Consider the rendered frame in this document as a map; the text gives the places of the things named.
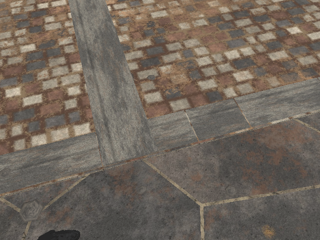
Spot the robot left hand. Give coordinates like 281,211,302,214
37,230,80,240

